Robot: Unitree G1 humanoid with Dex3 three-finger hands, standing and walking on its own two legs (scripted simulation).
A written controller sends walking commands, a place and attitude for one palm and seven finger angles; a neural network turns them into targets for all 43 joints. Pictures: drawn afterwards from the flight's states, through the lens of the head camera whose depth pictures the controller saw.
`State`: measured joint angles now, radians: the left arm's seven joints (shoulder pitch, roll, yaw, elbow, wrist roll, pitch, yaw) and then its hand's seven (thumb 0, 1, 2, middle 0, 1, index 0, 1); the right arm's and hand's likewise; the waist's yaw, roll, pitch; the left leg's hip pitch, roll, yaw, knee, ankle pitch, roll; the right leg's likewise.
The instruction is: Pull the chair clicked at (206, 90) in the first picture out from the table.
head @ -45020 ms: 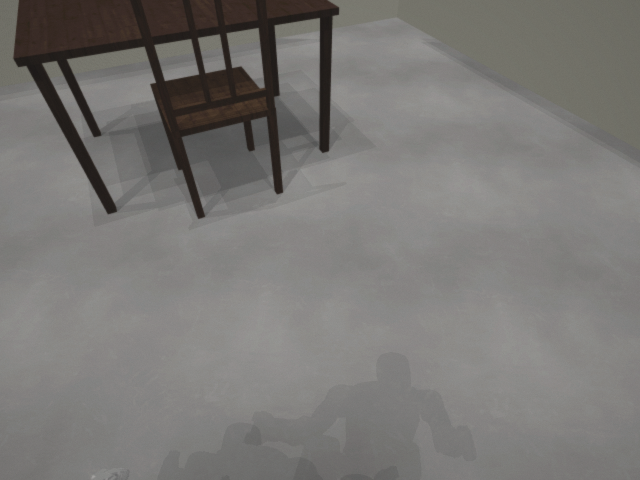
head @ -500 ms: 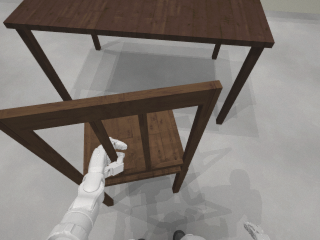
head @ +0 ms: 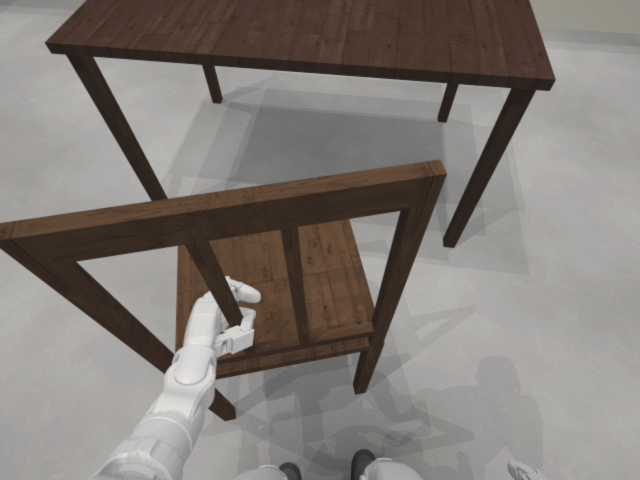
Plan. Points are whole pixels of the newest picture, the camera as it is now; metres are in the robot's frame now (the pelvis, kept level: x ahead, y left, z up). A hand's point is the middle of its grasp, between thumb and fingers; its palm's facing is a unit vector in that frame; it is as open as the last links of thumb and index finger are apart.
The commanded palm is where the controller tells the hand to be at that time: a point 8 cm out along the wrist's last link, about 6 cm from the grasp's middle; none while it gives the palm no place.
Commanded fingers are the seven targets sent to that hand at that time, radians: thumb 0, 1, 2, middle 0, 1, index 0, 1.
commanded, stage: step backward, pulling the chair out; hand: left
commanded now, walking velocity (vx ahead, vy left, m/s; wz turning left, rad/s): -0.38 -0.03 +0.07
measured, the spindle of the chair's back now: (229, 308) +0.34 +0.13 -0.05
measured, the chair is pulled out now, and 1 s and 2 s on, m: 0.43 0.48 0.64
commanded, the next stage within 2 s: stop walking, hand still on the chair in 1.66 s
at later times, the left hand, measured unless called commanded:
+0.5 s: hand (246, 331) +0.32 +0.11 -0.07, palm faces -0.09 -0.98 -0.17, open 5.2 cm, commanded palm +0.30 +0.17 -0.06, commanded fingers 0.00 0.90 0.90 -0.50 -1.45 -0.50 -1.45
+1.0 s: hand (247, 365) +0.27 +0.10 -0.07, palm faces -0.05 -0.99 -0.15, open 5.2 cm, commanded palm +0.25 +0.16 -0.06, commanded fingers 0.00 0.90 0.90 -0.50 -1.45 -0.50 -1.45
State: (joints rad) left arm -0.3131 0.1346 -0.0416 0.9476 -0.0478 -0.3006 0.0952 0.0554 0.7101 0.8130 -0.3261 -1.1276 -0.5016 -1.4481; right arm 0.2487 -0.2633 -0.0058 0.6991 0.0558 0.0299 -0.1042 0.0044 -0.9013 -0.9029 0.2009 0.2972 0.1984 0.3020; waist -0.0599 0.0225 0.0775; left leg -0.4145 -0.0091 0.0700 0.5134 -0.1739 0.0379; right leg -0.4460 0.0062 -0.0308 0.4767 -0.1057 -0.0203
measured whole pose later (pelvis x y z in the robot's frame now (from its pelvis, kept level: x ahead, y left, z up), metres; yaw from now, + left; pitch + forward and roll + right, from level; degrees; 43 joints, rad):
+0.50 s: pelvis +0.00 +0.00 +0.00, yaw +1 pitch +3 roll +0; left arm -0.32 0.15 -0.07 0.89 -0.02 -0.27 0.09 0.05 0.71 0.79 -0.29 -1.20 -0.50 -1.45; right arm 0.21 -0.24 0.00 0.67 0.02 0.05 -0.11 0.00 -0.90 -0.90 0.20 0.30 0.20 0.30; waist -0.06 -0.01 0.10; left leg -0.40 -0.03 0.04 0.52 -0.17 0.05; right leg -0.43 0.00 -0.01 0.61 -0.25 -0.02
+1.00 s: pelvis -0.06 +0.00 +0.00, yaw +4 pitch +5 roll +0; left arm -0.34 0.12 -0.05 0.80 -0.03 -0.15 0.09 0.06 0.72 0.79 -0.25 -1.19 -0.50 -1.45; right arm 0.16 -0.32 -0.03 0.69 0.03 0.08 -0.14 0.00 -0.90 -0.90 0.20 0.30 0.20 0.30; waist -0.07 0.01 0.12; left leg -0.28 0.03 -0.06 0.50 -0.28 -0.04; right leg -0.41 -0.06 -0.05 0.51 -0.17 0.02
